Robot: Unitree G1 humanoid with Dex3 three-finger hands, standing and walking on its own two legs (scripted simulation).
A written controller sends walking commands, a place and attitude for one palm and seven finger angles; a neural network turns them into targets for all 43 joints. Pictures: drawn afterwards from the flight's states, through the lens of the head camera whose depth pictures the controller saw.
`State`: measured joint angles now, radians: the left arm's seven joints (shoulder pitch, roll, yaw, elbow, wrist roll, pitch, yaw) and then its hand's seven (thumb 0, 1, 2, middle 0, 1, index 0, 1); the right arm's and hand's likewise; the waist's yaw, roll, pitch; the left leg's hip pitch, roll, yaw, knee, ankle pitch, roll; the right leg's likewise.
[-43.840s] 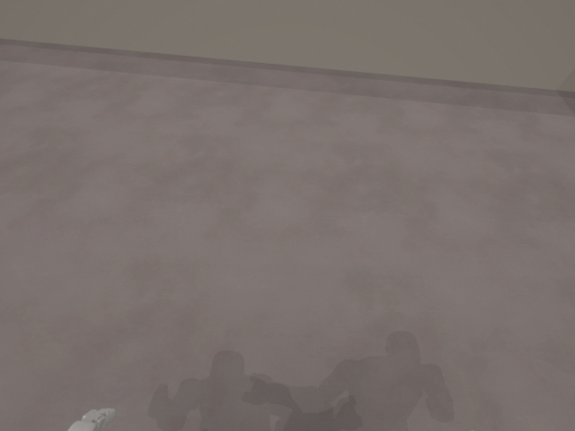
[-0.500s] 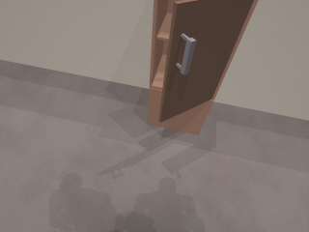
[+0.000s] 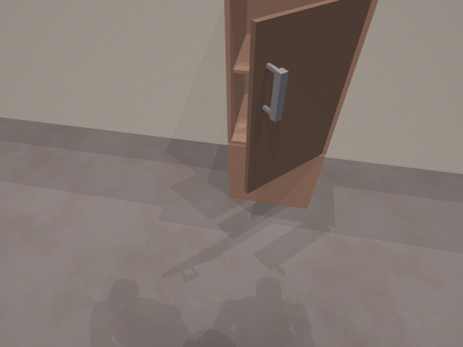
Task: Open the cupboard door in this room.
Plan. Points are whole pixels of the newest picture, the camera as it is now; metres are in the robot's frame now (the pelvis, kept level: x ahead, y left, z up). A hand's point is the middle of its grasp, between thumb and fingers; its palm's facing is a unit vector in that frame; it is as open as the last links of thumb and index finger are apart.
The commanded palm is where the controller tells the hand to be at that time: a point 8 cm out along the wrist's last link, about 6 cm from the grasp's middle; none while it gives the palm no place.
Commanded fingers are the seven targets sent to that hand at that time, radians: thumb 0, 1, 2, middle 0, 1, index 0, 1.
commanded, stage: let the arm hang, fingers relaxed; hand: left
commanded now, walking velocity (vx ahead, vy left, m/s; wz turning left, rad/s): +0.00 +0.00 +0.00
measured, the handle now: (273, 92) +0.69 -0.07 +0.08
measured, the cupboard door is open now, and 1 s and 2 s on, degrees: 44 44 44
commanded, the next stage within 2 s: look to check the result in 0.22 s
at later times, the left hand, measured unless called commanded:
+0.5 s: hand out of the picture +0.03 +0.18 -0.17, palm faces +0.01 -0.97 -0.23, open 7.4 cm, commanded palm none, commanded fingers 0.00 0.90 0.90 -0.20 -0.30 -0.20 -0.30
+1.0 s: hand out of the picture +0.06 +0.19 -0.17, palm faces +0.00 -0.96 -0.27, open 7.4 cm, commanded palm none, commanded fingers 0.00 0.90 0.90 -0.20 -0.30 -0.20 -0.30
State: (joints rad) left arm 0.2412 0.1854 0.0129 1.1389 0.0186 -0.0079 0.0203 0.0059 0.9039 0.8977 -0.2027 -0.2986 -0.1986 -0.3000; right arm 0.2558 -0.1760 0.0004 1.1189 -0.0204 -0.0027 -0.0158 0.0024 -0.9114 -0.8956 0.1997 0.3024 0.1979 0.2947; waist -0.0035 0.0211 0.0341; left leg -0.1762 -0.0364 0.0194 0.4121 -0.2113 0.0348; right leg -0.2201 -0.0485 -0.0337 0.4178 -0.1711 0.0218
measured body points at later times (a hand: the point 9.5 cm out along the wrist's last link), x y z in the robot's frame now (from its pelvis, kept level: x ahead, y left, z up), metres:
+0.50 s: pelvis +0.01 -0.01 +0.00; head +0.02 -0.02 +0.45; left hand +0.03 +0.23 -0.15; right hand +0.01 -0.24 -0.16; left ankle +0.01 +0.10 -0.74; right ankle +0.03 -0.13 -0.74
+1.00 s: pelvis +0.02 -0.02 +0.00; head +0.03 -0.02 +0.45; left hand +0.06 +0.24 -0.15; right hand +0.05 -0.27 -0.15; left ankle +0.01 +0.10 -0.74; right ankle +0.03 -0.13 -0.74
